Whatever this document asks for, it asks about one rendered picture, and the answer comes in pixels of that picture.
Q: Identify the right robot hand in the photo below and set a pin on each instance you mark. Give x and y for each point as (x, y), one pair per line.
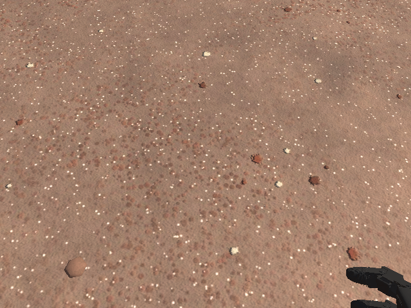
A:
(387, 281)

